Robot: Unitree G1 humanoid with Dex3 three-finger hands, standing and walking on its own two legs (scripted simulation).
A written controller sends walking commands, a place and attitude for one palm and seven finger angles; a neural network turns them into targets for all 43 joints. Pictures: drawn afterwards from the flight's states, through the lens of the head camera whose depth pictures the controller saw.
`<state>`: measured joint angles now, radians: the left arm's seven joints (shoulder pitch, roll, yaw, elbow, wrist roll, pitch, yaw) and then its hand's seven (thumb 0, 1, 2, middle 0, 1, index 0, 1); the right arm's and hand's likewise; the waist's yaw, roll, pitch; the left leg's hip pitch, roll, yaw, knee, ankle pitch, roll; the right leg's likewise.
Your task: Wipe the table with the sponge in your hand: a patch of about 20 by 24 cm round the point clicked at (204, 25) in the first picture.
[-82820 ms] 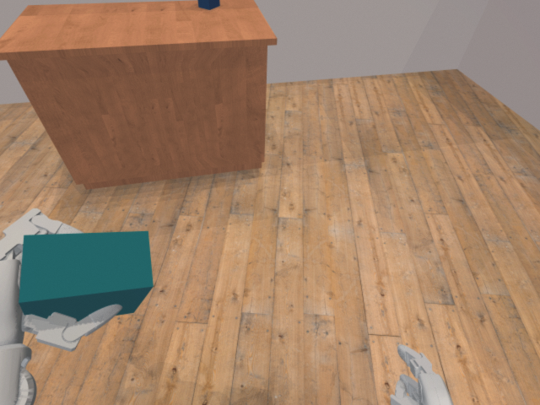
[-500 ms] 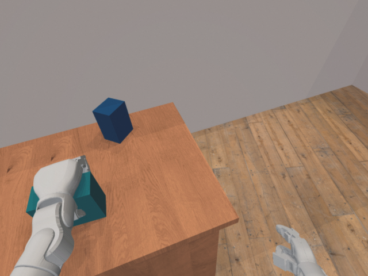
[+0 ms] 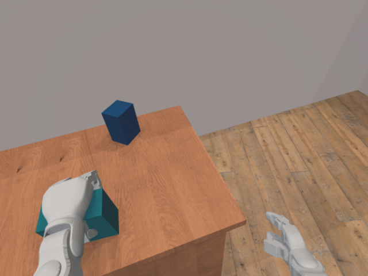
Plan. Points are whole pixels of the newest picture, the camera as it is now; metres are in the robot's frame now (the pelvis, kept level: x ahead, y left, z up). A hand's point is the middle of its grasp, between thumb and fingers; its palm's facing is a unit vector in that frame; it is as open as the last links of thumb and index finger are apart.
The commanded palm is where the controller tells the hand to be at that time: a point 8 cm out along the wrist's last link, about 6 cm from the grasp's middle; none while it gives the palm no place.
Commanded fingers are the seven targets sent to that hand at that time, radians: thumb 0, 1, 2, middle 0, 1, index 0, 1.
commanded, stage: lift the sponge slowly off the table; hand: left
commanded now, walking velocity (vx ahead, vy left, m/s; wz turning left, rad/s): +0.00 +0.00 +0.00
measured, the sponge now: (85, 222) +0.22 +0.27 +0.02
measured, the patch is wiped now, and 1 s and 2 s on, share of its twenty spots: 1.00 1.00 1.00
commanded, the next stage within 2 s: none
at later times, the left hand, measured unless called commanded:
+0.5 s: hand (84, 215) +0.20 +0.24 +0.07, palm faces +0.04 -0.14 -0.99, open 10.0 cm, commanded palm +0.17 +0.24 +0.14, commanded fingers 0.00 0.10 1.30 -1.20 -1.60 -1.20 -1.60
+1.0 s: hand (77, 210) +0.20 +0.24 +0.10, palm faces +0.06 -0.12 -0.99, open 10.0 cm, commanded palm +0.17 +0.24 +0.17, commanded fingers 0.00 0.10 1.30 -1.20 -1.60 -1.20 -1.60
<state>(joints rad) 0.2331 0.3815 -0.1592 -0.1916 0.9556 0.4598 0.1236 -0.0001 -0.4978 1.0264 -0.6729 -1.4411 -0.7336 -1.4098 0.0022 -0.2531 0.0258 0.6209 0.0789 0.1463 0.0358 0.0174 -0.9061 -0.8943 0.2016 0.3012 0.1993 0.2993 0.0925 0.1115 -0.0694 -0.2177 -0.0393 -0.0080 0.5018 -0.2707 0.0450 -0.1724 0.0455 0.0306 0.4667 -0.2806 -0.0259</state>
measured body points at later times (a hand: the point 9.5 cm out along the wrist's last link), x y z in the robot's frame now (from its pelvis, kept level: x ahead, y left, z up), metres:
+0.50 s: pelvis -0.01 -0.01 +0.00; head -0.04 -0.05 +0.45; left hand +0.20 +0.24 +0.13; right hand +0.24 -0.21 -0.07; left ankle +0.00 +0.09 -0.74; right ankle -0.02 -0.11 -0.74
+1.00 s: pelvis -0.02 -0.03 +0.00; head -0.06 -0.08 +0.45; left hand +0.19 +0.24 +0.15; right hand +0.24 -0.22 -0.06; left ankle +0.00 +0.09 -0.74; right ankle -0.02 -0.11 -0.74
